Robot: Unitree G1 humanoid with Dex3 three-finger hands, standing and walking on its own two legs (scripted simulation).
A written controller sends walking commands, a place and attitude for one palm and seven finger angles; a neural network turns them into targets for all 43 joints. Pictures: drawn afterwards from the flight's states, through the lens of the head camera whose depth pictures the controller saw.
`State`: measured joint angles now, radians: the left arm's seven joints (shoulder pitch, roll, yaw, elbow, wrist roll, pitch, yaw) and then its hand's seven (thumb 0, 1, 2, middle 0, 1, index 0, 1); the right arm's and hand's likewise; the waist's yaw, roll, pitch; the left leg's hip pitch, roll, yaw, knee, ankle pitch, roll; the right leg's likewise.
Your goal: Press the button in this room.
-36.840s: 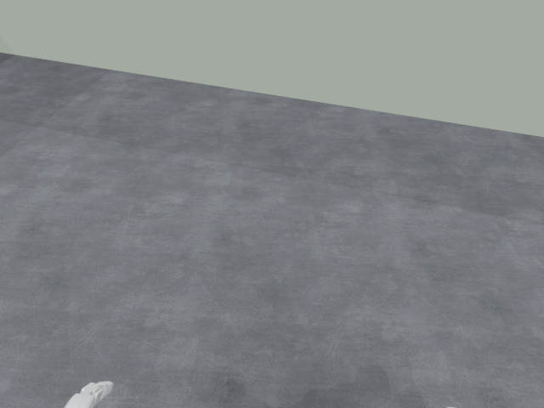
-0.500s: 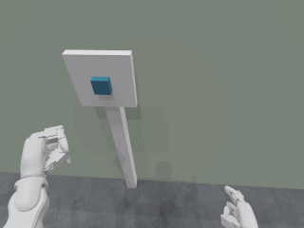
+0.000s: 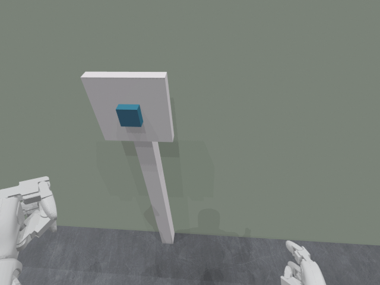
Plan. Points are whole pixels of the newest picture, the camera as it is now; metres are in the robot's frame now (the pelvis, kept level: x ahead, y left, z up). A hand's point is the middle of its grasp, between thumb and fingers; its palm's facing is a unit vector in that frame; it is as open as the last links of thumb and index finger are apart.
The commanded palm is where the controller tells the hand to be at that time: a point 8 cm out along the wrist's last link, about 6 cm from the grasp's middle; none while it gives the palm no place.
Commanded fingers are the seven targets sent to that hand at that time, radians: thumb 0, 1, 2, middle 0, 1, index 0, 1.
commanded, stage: draw the hand back to the body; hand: left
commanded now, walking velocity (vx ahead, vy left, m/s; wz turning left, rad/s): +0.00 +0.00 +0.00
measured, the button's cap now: (130, 114) +0.49 +0.22 +0.12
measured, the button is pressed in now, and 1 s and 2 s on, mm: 0 0 0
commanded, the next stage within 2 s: step back with the hand held close in 0.20 s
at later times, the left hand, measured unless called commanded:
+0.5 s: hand (50, 208) +0.18 +0.25 +0.16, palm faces +0.39 -0.82 -0.42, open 3.1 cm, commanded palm +0.12 +0.28 +0.17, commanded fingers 0.00 0.90 0.90 -1.30 -1.50 -1.30 -1.50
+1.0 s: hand (12, 262) +0.10 +0.27 +0.15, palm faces +0.37 -0.82 -0.43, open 3.1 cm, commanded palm +0.05 +0.31 +0.17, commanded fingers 0.00 0.90 0.90 -1.30 -1.50 -1.30 -1.50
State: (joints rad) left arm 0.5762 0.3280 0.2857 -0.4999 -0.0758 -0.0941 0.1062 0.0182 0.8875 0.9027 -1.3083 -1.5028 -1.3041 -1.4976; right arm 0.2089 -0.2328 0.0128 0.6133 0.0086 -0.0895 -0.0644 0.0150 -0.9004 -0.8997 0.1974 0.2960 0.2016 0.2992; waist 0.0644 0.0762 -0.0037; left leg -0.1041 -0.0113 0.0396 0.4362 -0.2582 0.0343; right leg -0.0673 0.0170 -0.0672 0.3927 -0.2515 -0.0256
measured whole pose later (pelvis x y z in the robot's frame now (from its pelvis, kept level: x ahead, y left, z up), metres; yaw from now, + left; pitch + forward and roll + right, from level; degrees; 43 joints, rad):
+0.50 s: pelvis -0.02 +0.00 +0.00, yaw -1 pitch -1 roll -1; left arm 0.54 0.34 0.35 -0.47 -0.06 -0.14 0.11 0.02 0.89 0.90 -1.31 -1.50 -1.30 -1.50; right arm 0.18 -0.23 0.02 0.58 0.00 -0.02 -0.06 0.01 -0.90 -0.90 0.20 0.30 0.20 0.30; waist 0.03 0.06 0.02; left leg -0.19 0.00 0.05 0.45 -0.24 0.04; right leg -0.14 0.03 -0.06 0.37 -0.20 -0.02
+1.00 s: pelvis -0.09 +0.03 -0.02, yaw -1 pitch +0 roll -2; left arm 0.61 0.35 0.35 -0.58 -0.02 -0.19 0.14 0.02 0.89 0.90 -1.31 -1.50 -1.31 -1.50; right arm 0.20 -0.22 0.01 0.53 0.00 -0.03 -0.07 0.01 -0.90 -0.90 0.20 0.30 0.20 0.30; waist 0.02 0.02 0.02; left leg -0.42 -0.02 0.06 0.64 -0.30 0.07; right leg -0.36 0.00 -0.05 0.54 -0.18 0.00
